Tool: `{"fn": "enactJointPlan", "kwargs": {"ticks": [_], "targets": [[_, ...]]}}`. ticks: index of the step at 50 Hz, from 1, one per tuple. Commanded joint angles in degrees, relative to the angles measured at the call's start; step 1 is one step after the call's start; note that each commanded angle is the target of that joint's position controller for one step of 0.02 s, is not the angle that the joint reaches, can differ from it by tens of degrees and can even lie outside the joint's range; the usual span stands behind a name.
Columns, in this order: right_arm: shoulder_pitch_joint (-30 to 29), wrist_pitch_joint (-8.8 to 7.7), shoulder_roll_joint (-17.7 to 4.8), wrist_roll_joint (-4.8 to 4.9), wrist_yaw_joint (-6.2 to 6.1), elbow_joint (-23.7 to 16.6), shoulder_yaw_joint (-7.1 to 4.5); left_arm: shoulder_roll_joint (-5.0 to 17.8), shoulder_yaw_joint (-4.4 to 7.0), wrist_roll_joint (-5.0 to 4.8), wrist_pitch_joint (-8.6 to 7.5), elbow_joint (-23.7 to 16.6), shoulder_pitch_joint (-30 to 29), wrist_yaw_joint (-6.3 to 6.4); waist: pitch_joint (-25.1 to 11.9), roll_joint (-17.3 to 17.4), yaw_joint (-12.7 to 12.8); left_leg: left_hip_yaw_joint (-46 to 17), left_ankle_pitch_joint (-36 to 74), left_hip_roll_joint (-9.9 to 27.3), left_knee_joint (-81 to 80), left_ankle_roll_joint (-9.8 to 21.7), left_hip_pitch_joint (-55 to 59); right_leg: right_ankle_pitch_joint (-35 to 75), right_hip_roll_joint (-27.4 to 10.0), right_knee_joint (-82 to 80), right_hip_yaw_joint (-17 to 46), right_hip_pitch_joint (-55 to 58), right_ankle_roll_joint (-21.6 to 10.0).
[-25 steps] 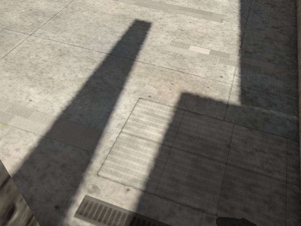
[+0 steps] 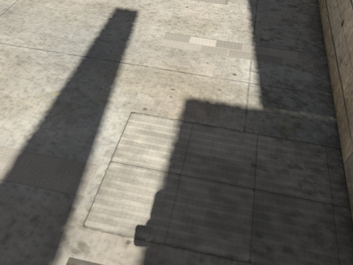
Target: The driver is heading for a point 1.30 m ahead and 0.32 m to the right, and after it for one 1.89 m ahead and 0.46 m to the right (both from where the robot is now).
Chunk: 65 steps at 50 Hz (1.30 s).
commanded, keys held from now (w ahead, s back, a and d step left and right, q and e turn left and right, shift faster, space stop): w+e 0.24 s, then s+e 0.40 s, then w+e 0.30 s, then w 0.06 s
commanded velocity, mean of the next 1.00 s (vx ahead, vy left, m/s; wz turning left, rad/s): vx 0.23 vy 0.00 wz -0.46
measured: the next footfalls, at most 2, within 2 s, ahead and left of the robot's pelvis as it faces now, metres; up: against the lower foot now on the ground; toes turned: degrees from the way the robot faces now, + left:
left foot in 0.46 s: +0.42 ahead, +0.09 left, -0.20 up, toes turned -18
right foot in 1.12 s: +0.34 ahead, -0.14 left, -0.20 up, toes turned -35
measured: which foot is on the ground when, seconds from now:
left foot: down 0.00-0.02, up 0.04-0.44, down 0.46-1.00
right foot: down 0.00-0.46, up 0.48-1.00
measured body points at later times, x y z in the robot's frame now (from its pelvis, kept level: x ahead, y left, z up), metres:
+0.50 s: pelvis +0.28 +0.04 -0.24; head +0.30 +0.04 +0.21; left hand +0.27 +0.27 -0.39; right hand +0.43 -0.22 -0.33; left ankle +0.39 +0.11 -1.00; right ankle +0.06 -0.07 -0.72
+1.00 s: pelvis +0.36 +0.02 -0.26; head +0.36 +0.01 +0.19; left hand +0.68 +0.05 -0.31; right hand +0.24 -0.25 -0.38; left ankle +0.38 +0.11 -1.00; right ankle +0.33 -0.14 -0.96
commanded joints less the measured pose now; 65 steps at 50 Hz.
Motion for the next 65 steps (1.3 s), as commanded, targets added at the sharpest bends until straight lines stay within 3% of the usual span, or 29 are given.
{"fn": "enactJointPlan", "kwargs": {"ticks": [1, 2, 4, 5, 6, 7, 8, 9, 11, 13, 19, 21, 23, 24, 25, 26, 27, 29, 32, 34, 41, 49, 54, 55, 56, 57, 58, 62, 65], "targets": [[-3.85, 0.03, -7.17, 0.01, 2.09, -2.19, -2.25, 3.1, 1.97, 0.63, 0.38, 10.09, 34.28, -0.96, -1.51, -0.27, 15.38, -8.67, 43.73, 3.22, 36.96, -1.2, -21.18, 3.08, -6.61, -13.86, 3.68, 35.68, -10.34], [-0.83, -1.61, -1.86, 0.33, 3.2, -5.82, -1.19, 3.06, 0.47, 0.16, -0.96, 11.82, 34.44, -2.09, -2.64, -10.21, 8.62, -9.64, 2.74, 1.11, 51.3, -1.84, -48.91, 20.59, -15.58, 10.19, 17.27, 50.16, -15.76], [-1.06, -3.58, -4.41, 0.06, 4.48, -8.39, -1.11, 2.2, 0.64, 0.35, -0.53, 10.66, 27.31, -1.31, -4.52, 2.67, 3.54, -12.54, 13.18, 6.07, 45.13, -0.18, -54.53, 2.67, -16.86, 6.5, 21.69, 41.68, -17.85], [-7.8, -3.45, -2.58, 1.47, 3.21, -12.71, -0.58, 7.57, 1.84, 1.99, -1.03, 10.15, 21.84, -1.0, -3.07, 5.31, 0.45, -14.92, 24.77, 9.5, 28.23, -1.0, -56.2, -34.26, -22.41, -1.56, 35.85, 31.59, -21.04], [-16.34, -2.92, -5.7, 2.26, 1.99, -15.06, -0.9, 6.79, 1.44, 1.28, -1.86, 7.17, 14.05, 0.09, 5.13, 6.39, -0.86, -16.7, 28.63, 13.29, 17.98, -4.63, -56.67, -34.31, -26.09, -4.75, 45.73, 19.53, -22.86], [-21.74, -2.21, -7.2, 0.71, 1.13, -16.84, -1.18, 0.62, -1.23, 0.93, -2.15, 4.98, 8.93, 2.02, 10.39, 12.48, -2.75, -16.64, 34.1, 13.35, 10.56, -8.94, -52.44, -26.78, -21.53, -3.42, 40.66, 8.0, -20.54], [-22.09, -1.99, -7.43, -1.78, 0.45, -16.87, -1.88, 1.97, -1.55, 1.19, -2.55, 3.16, 4.55, 3.91, 11.52, 15.32, -4.76, -14.37, 43.77, 12.8, -7.78, -10.61, -35.78, -22.54, -13.66, -4.6, 30.42, -7.59, -16.79], [-16.54, -1.71, -4.1, -4.38, 0.66, -13.36, -1.65, 7.27, 0.39, 1.83, -2.92, 4.24, 6.7, 4.57, 8.09, 9.1, -4.67, -12.19, 55.89, 11.12, -8.79, -10.5, -23.3, -18.39, -9.13, -1.93, 26.62, -13.03, -14.85], [-19.59, -2.64, -7.05, -3.02, 2.28, -14.37, -2.82, 3.72, -0.65, 0.74, -3.5, 7.21, 15.57, 6.29, 6.51, 2.56, -1.03, -14.33, 74.39, 10.1, -20.27, -8.83, -27.06, -25.72, -4.98, 3.48, 22.6, -3.68, -11.98], [-27.86, -3.02, -4.73, -3.92, 3.21, -17.67, -2.27, 1.1, -1.21, -1.91, -3.73, 8.6, 18.72, 7.04, 7.78, 5.32, 3.66, -10.04, 88.4, 5.43, -41.84, -8.81, -7.86, -35.92, 0.73, 4.32, 16.82, -13.34, -9.75], [-28.65, -2.83, -5.95, -0.95, 4.49, -25.05, -2.72, 0.91, 0.29, -1.54, -0.04, 5.93, 18.47, 7.84, 5.58, -1.23, 7.51, -16.9, 86.57, 8.01, -68.18, -8.79, -4.67, -39.89, 4.58, 27.94, 22.27, 9.07, -7.14], [-15.06, -3.35, -7.09, -1.52, 5.12, -20.65, -4.01, 0.4, -0.04, -1.36, 1.16, 5.01, 16.93, 7.69, 1.51, 2.27, 2.81, -14.42, 100.44, 9.6, -78.77, -8.74, 10.59, -39.23, 7.32, 43.4, 20.42, 7.34, -4.2], [6.94, -1.51, -10.73, -2.4, 4.66, -13.25, -5.58, -1.26, -0.19, 0.48, 0.98, 5.73, 15.92, 5.27, -5.27, 9.56, -5.93, -16.3, 119.98, 20.79, -62.17, -5.81, 47.03, -70.88, 11.45, 69.34, 15.93, -22.34, 0.2], [9.55, -0.74, -13.74, -5.27, 4.21, -12.76, -4.77, -2.73, -0.63, -1.71, 0.01, 4.14, 17.67, 4.84, -9.61, 20.66, -7.11, -15.06, 153.32, 26.24, -43.29, -4.62, 59.24, -88.9, 14.68, 93.16, 14.38, -35.68, 2.54], [5.78, -0.48, -16.93, -3.95, 4.98, -11.56, -5.08, 1.38, -0.83, -3.75, -0.55, 0.15, 21.97, 4.39, -19.22, 30.82, -1.2, -21.91, 158.41, 33.77, -36.17, 5.34, 67.04, -84.07, 10.76, 103.24, 17.51, -45.76, 5.68], [-0.33, -0.11, -13.52, -3.4, 4.75, -14.67, -4.28, 3.83, -1.06, -2.55, -0.54, -1.97, 14.95, 5.03, -24.1, 21.04, -4.02, -21.67, 137.76, 31.87, -39.66, 8.23, 62.78, -76.24, 7.24, 98.57, 16.42, -47.91, 7.26], [-8.83, 0.11, -16.9, -4.24, 3.47, -15.93, -5.03, 3.09, -1.47, -2.89, 0.15, -6.15, 7.09, 5.73, -23.59, 16.8, -0.96, -28.63, 111.12, 34.91, -47.72, 13.71, 50.03, -67.63, 4.28, 102.15, 13.78, -45.17, 7.37], [-16.28, 1.0, -14.08, -4.13, 1.46, -19.1, -3.31, 7.2, 0.38, -1.15, 3.95, -6.81, 3.0, 7.78, -14.6, 2.25, 3.29, -24.56, 92.16, 31.59, -54.9, 11.36, 23.71, -52.92, 4.23, 96.83, 12.66, -36.38, 7.21], [-19.63, 3.57, -13.64, -3.67, -0.94, -19.82, -1.08, 2.36, -0.23, -1.06, 6.34, -11.33, -1.4, 8.03, -0.86, 8.22, 5.22, -9.61, 82.27, 20.07, -57.11, 6.0, 2.57, -36.76, 6.24, 83.95, 10.02, -30.74, 8.9], [-14.5, 4.74, -9.65, -3.63, -2.64, -18.93, 1.21, 0.61, -0.91, -0.97, 6.12, -14.98, -4.91, 6.54, -2.3, 8.39, 4.72, -9.19, 67.85, 17.61, -57.61, 7.21, 2.86, -24.19, 4.95, 73.86, 7.48, -29.46, 10.63], [-9.84, 3.1, -17.68, -3.06, -0.77, -20.5, -4.37, 2.72, -0.57, -1.45, 4.18, -20.78, -14.42, 3.81, 0.76, 9.59, -1.15, -22.0, 16.86, 24.12, -67.69, 6.15, 14.23, -23.08, -3.21, 36.17, 10.09, -31.25, 5.84], [-5.69, 1.92, -16.91, -2.39, 0.16, -17.33, -5.2, 2.02, -0.52, -2.16, 1.66, -22.29, -19.65, 1.58, 3.18, 7.84, -6.35, -15.36, 15.33, 25.24, -69.04, 4.49, 16.58, -39.03, -3.47, 17.76, 2.82, -19.35, 2.0], [-6.36, 1.63, -16.5, -1.14, 1.99, -15.37, -4.87, 3.01, 0.33, -1.58, 0.27, -16.62, -10.06, 0.99, 1.47, 8.27, -1.27, -6.62, 15.15, 20.86, -58.5, 1.45, 7.28, -42.92, 2.56, 3.45, -4.94, 5.4, -1.58], [-7.5, 1.11, -14.81, -1.39, 2.46, -15.38, -4.15, 4.34, 0.98, -1.52, 0.08, -14.3, -3.53, 1.44, -1.2, 8.13, 1.93, -3.83, 19.97, 18.83, -51.17, -0.27, 1.34, -42.19, 1.55, 4.09, -2.15, 15.77, -3.4], [-12.11, -0.19, -10.99, -2.49, 3.15, -17.46, -2.75, 10.29, 3.1, -1.25, -0.2, -11.54, 7.27, 2.1, -4.8, -1.93, 7.25, 3.08, 26.2, 13.2, -26.96, -4.48, -13.91, -30.01, -9.04, 1.47, 14.29, 31.05, -7.61], [-13.88, -2.8, -10.71, -0.8, 4.0, -21.22, -2.3, 18.76, 5.56, -0.08, -0.27, -9.73, 14.99, 1.87, -10.22, -13.2, 8.77, -3.23, 14.25, 6.26, -8.57, -6.4, -35.36, -23.99, -22.79, -5.8, 39.89, 43.67, -18.49], [-15.25, -4.45, -14.85, 0.92, 4.56, -20.29, -3.72, 16.12, 5.57, 1.01, -0.73, -7.55, 19.21, 1.97, -9.37, -1.47, 10.73, -13.6, 15.57, 5.67, -2.36, -6.29, -42.68, -19.71, -25.08, -6.22, 39.45, 46.03, -20.67], [-11.03, -1.81, -12.16, -0.71, 3.44, -18.4, -4.26, 4.48, 1.84, -0.24, -1.59, -7.38, 1.6, 2.09, 1.03, -2.6, -0.85, -17.14, 35.59, 9.25, -7.02, -5.58, -32.49, -11.74, -15.07, -8.08, 13.68, 21.0, -8.59], [-12.66, -0.86, -9.75, -1.33, 3.66, -19.66, -3.56, 7.13, 2.54, 1.32, -3.3, -5.39, 1.44, 2.69, 3.19, 1.77, -1.47, -14.76, 44.34, 7.79, -13.92, -6.33, -25.28, -6.12, -13.04, -12.5, 6.31, 12.4, -7.95]]}}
